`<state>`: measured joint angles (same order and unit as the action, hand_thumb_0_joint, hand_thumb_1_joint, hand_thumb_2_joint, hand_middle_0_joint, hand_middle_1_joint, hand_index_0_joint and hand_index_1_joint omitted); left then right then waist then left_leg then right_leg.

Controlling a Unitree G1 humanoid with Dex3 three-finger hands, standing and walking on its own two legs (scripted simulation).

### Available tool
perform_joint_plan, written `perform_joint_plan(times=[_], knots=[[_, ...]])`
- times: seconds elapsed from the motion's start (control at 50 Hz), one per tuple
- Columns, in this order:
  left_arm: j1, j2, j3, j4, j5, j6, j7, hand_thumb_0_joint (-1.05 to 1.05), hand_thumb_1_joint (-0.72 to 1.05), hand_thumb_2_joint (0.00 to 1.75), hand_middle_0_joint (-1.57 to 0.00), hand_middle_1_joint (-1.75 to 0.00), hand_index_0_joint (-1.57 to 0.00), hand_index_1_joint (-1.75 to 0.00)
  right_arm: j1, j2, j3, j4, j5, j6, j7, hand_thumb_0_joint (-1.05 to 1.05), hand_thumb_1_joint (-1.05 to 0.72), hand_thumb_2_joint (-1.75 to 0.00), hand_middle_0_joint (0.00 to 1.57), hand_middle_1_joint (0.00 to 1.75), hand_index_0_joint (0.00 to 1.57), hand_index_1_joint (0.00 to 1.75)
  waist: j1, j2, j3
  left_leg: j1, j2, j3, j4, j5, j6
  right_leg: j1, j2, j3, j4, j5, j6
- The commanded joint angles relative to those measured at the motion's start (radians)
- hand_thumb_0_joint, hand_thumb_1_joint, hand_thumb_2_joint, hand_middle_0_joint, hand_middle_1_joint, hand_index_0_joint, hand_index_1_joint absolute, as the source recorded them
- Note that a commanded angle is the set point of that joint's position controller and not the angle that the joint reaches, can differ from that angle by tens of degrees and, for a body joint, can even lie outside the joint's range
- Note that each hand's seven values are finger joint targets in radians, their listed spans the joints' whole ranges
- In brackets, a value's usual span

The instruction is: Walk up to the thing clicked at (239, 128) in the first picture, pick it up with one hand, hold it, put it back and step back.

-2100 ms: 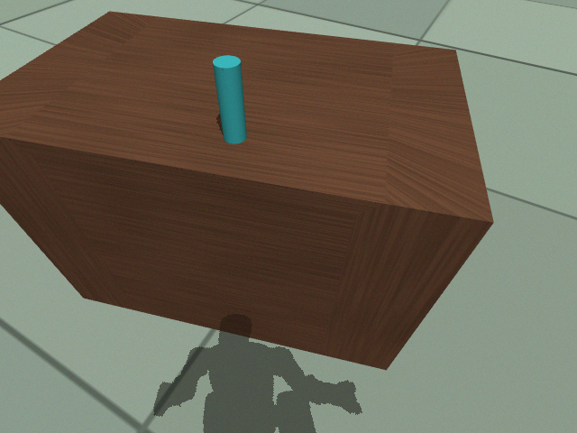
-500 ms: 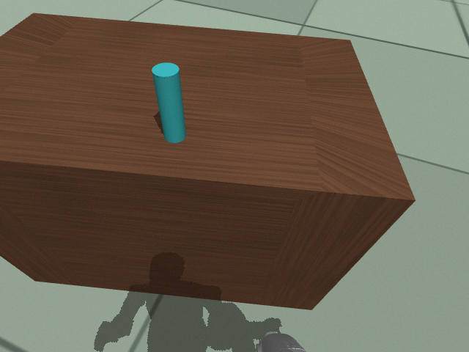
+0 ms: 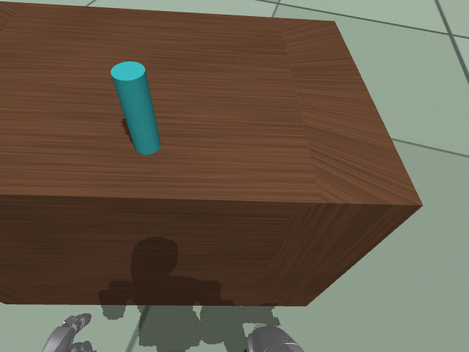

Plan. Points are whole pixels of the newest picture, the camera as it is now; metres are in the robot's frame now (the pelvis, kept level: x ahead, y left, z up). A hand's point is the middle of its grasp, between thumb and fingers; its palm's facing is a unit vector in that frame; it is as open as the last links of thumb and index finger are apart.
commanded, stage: walk up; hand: left
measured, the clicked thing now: (139, 113) +0.48 +0.16 +0.13
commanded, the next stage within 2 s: stand in 1.42 s
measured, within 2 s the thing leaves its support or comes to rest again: neither
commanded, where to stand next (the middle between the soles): +0.04 -0.03 m, yaw -2 degrees
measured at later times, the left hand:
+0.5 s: hand out of the picture +0.12 +0.23 -0.14, palm faces -0.04 -0.94 -0.33, open 7.4 cm
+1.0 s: hand out of the picture +0.09 +0.24 -0.13, palm faces -0.03 -0.95 -0.32, open 7.4 cm
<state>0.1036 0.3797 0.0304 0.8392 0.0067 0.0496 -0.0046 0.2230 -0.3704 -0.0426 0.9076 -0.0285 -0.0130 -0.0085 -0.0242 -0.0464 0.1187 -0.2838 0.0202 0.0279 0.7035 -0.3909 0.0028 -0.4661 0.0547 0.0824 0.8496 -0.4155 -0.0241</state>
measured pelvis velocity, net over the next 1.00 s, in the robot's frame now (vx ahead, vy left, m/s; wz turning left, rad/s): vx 0.00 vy -0.01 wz -0.05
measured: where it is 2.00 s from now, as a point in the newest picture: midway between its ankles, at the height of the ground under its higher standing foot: outside the picture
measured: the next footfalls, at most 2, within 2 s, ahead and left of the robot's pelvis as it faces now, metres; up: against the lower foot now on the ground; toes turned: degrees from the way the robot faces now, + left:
right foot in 0.20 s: +0.05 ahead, -0.14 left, +0.00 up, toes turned -1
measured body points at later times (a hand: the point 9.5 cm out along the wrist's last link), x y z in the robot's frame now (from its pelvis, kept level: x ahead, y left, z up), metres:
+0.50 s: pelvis +0.01 -0.01 +0.01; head +0.03 -0.01 +0.46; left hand +0.12 +0.28 -0.12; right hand +0.08 -0.32 -0.11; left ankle +0.01 +0.12 -0.72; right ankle +0.01 -0.14 -0.72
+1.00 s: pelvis +0.00 -0.01 +0.03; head +0.00 -0.01 +0.48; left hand +0.09 +0.28 -0.10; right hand +0.07 -0.32 -0.10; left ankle +0.01 +0.12 -0.72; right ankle +0.01 -0.14 -0.72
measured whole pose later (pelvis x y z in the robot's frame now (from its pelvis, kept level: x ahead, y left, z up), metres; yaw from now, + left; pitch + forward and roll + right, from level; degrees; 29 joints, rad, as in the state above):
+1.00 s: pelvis +0.00 -0.01 +0.03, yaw -3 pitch -3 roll +0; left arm 0.08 0.35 0.02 1.14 0.00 0.01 -0.02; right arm 0.09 -0.36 0.00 1.13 -0.01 -0.02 0.01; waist 0.00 -0.01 0.06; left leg -0.12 0.03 0.00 0.34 -0.18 -0.03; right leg -0.14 0.00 0.03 0.33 -0.15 0.01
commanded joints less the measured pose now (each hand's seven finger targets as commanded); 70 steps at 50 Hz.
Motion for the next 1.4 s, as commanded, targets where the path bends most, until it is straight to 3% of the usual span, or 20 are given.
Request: perform_joint_plan(times=[0.0,0.04,0.1,0.14,0.16,0.18,0.2,0.22,0.26,0.32,0.34,0.36,0.38,0.4,0.44,0.48,0.58,0.8,1.08,1.38], knots=[[0.013,0.194,0.075,-0.056,-0.007,-0.025,0.015,0.0,0.9,0.9,-0.2,-0.3,-0.2,-0.3,-0.012,-0.285,-0.076,-0.074,0.004,-0.045,-0.034,0.0,-0.9,-0.9,0.2,0.3,0.2,0.3,0.03,0.157,-0.082,0.123,0.287,-0.269,-0.221,0.689,0.21,-0.086,-0.004,0.076,0.237,-0.107,-0.007],[0.007,0.185,0.069,-0.054,-0.005,-0.035,0.002,0.0,0.9,0.9,-0.2,-0.3,-0.2,-0.3,0.011,-0.281,-0.079,-0.07,0.0,-0.042,-0.031,0.0,-0.9,-0.9,0.2,0.3,0.2,0.3,0.01,0.227,-0.13,0.264,0.231,-0.188,-0.157,0.777,0.177,-0.1,-0.017,0.015,0.098,-0.09,-0.002],[-0.016,0.168,0.058,-0.045,0.002,-0.046,-0.003,0.0,0.9,0.9,-0.2,-0.3,-0.2,-0.3,0.038,-0.285,-0.075,-0.083,0.002,-0.026,-0.027,0.0,-0.9,-0.9,0.2,0.3,0.2,0.3,-0.016,0.272,-0.167,0.272,0.216,-0.157,-0.099,0.763,0.166,0.027,-0.027,-0.087,-0.123,-0.072,0.002],[0.064,0.15,0.056,0.007,0.003,-0.052,0.003,0.0,0.9,0.9,-0.2,-0.3,-0.2,-0.3,-0.01,-0.285,-0.069,-0.097,0.014,-0.01,-0.023,0.0,-0.9,-0.9,0.2,0.3,0.2,0.3,0.033,0.25,-0.18,0.183,0.177,-0.095,-0.009,0.702,0.125,0.202,-0.004,-0.136,-0.362,0.151,-0.017],[0.096,0.195,0.067,0.032,0.012,-0.064,0.011,0.0,0.9,0.9,-0.2,-0.3,-0.2,-0.3,-0.016,-0.26,-0.059,-0.106,0.025,-0.004,-0.02,0.0,-0.9,-0.9,0.2,0.3,0.2,0.3,0.05,0.181,-0.202,0.075,0.154,-0.074,0.058,0.638,0.091,0.342,-0.036,-0.083,-0.395,0.302,-0.038],[0.121,0.261,0.087,0.037,0.02,-0.076,0.017,0.0,0.9,0.9,-0.2,-0.3,-0.2,-0.3,0.0,-0.202,-0.037,-0.12,0.036,-0.005,-0.017,0.0,-0.9,-0.9,0.2,0.3,0.2,0.3,0.059,0.01,-0.236,-0.096,0.1,-0.065,0.176,0.422,0.044,0.483,-0.167,0.156,-0.393,0.445,-0.086],[0.095,0.304,0.084,0.022,0.006,-0.08,0.016,0.0,0.9,0.9,-0.2,-0.3,-0.2,-0.3,-0.042,-0.181,-0.032,-0.129,0.042,0.001,-0.023,0.0,-0.9,-0.9,0.2,0.3,0.2,0.3,0.062,-0.122,-0.245,-0.133,0.012,-0.028,0.225,-0.128,0.022,0.405,-0.376,0.384,-0.408,0.579,-0.241],[0.062,0.298,0.075,0.013,0.011,-0.085,0.013,0.0,0.9,0.9,-0.2,-0.3,-0.2,-0.3,-0.058,-0.206,-0.043,-0.106,0.033,0.009,-0.031,0.0,-0.9,-0.9,0.2,0.3,0.2,0.3,0.052,-0.098,-0.193,-0.067,0.031,-0.101,0.278,-0.285,0.016,0.274,-0.419,0.429,-0.409,0.61,-0.293],[0.006,0.244,0.056,0.018,0.007,-0.088,0.02,0.0,0.9,0.9,-0.2,-0.3,-0.2,-0.3,-0.044,-0.21,-0.036,-0.072,0.042,-0.002,-0.022,0.0,-0.9,-0.9,0.2,0.3,0.2,0.3,0.021,-0.038,-0.145,-0.09,0.042,-0.106,0.187,-0.234,0.017,0.294,-0.327,0.262,-0.367,0.655,-0.228],[-0.031,0.233,0.049,0.023,-0.002,-0.076,0.021,0.0,0.9,0.9,-0.2,-0.3,-0.2,-0.3,0.038,-0.204,-0.034,-0.004,0.032,-0.021,-0.015,0.0,-0.9,-0.9,0.2,0.3,0.2,0.3,-0.017,-0.087,-0.152,0.088,0.019,-0.037,-0.166,0.112,0.015,0.233,-0.223,0.105,-0.28,0.653,-0.115],[-0.035,0.222,0.045,0.023,-0.01,-0.071,0.017,0.0,0.9,0.9,-0.2,-0.3,-0.2,-0.3,0.035,-0.214,-0.04,0.007,0.021,-0.024,-0.014,0.0,-0.9,-0.9,0.2,0.3,0.2,0.3,-0.016,-0.044,-0.166,0.161,0.04,-0.066,-0.216,0.277,0.025,0.179,-0.203,0.085,-0.263,0.559,-0.079],[-0.029,0.188,0.037,0.015,-0.018,-0.068,0.015,0.0,0.9,0.9,-0.2,-0.3,-0.2,-0.3,0.006,-0.245,-0.045,-0.004,0.011,-0.03,-0.017,0.0,-0.9,-0.9,0.2,0.3,0.2,0.3,-0.001,0.031,-0.195,0.188,0.145,-0.221,-0.286,0.378,0.067,0.154,-0.156,0.054,-0.22,0.425,-0.034],[0.007,0.175,0.036,0.038,-0.022,-0.059,0.011,0.0,0.9,0.9,-0.2,-0.3,-0.2,-0.3,-0.075,-0.284,-0.044,-0.018,0.017,-0.036,-0.013,0.0,-0.9,-0.9,0.2,0.3,0.2,0.3,0.044,0.074,-0.17,0.099,0.233,-0.331,-0.303,0.317,0.134,0.18,-0.085,0.008,-0.216,0.204,-0.007],[0.022,0.191,0.041,0.075,-0.015,-0.056,0.013,0.0,0.9,0.9,-0.2,-0.3,-0.2,-0.3,-0.132,-0.287,-0.044,-0.014,0.023,-0.036,-0.007,0.0,-0.9,-0.9,0.2,0.3,0.2,0.3,0.064,0.1,-0.147,0.014,0.244,-0.296,-0.279,0.256,0.151,0.278,-0.1,-0.018,-0.254,0.12,-0.012],[-0.02,0.197,0.04,0.088,-0.007,-0.067,0.005,0.0,0.9,0.9,-0.2,-0.3,-0.2,-0.3,-0.149,-0.235,-0.021,0.005,0.025,-0.032,-0.004,0.0,-0.9,-0.9,0.2,0.3,0.2,0.3,0.045,0.054,-0.13,0.014,0.125,-0.161,-0.248,0.222,0.065,0.293,-0.137,0.052,-0.366,0.226,-0.033],[-0.048,0.202,0.038,0.102,-0.013,-0.075,0.002,0.0,0.9,0.9,-0.2,-0.3,-0.2,-0.3,-0.128,-0.22,-0.011,0.037,0.028,-0.032,-0.004,0.0,-0.9,-0.9,0.2,0.3,0.2,0.3,0.025,0.086,-0.124,0.066,0.086,-0.121,-0.272,0.24,0.029,0.274,-0.168,0.073,-0.396,0.317,-0.043],[-0.071,0.183,0.028,0.158,-0.014,-0.075,0.003,0.0,0.9,0.9,-0.2,-0.3,-0.2,-0.3,-0.161,-0.201,-0.002,0.079,0.033,-0.032,0.001,0.0,-0.9,-0.9,0.2,0.3,0.2,0.3,0.032,0.042,-0.143,0.132,0.099,-0.119,-0.32,0.304,0.031,0.309,-0.161,0.047,-0.467,0.341,-0.021],[-0.093,0.173,0.029,0.224,-0.009,-0.072,-0.001,0.0,0.9,0.9,-0.2,-0.3,-0.2,-0.3,-0.193,-0.187,0.004,0.143,0.026,-0.029,0.004,0.0,-0.9,-0.9,0.2,0.3,0.2,0.3,0.03,0.038,-0.133,0.161,0.102,-0.105,-0.416,0.243,0.012,0.331,-0.169,0.045,-0.568,0.306,-0.001],[-0.072,0.17,0.027,0.259,-0.002,-0.067,-0.003,0.0,0.9,0.9,-0.2,-0.3,-0.2,-0.3,-0.198,-0.196,0.0,0.17,0.022,-0.028,0.004,0.0,-0.9,-0.9,0.2,0.3,0.2,0.3,0.03,0.062,-0.123,0.131,0.11,-0.123,-0.457,0.18,0.018,0.34,-0.161,0.033,-0.582,0.278,0.007],[-0.055,0.166,0.022,0.258,-0.003,-0.068,0.003,0.0,0.9,0.9,-0.2,-0.3,-0.2,-0.3,-0.185,-0.187,-0.003,0.172,0.026,-0.025,0.002,0.0,-0.9,-0.9,0.2,0.3,0.2,0.3,0.027,0.035,-0.151,0.181,0.108,-0.107,-0.43,0.299,0.019,0.344,-0.168,0.03,-0.568,0.377,0.01]])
